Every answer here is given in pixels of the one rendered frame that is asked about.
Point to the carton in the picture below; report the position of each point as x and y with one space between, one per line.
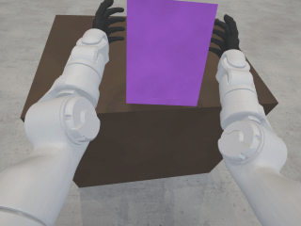
167 44

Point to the right robot hand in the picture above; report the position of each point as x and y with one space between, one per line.
229 40

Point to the left robot forearm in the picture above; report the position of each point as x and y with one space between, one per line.
83 72

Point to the pedestal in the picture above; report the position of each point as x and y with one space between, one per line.
139 142

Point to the right robot upper arm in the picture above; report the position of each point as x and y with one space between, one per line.
254 157

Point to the left robot hand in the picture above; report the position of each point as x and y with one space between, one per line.
102 21

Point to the left robot upper arm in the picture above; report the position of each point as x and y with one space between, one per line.
33 190

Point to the right robot forearm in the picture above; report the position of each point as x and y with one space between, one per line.
237 92

